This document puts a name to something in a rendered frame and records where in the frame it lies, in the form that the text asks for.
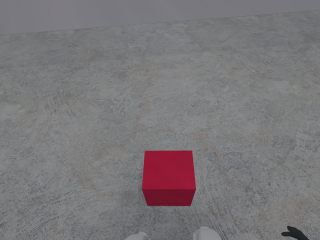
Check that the carton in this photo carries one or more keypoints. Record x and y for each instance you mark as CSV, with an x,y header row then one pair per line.
x,y
168,177

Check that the robot right hand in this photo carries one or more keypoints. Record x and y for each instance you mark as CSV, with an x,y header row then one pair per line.
x,y
295,233

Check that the robot right thigh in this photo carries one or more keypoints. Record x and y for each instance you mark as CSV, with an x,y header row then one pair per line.
x,y
206,234

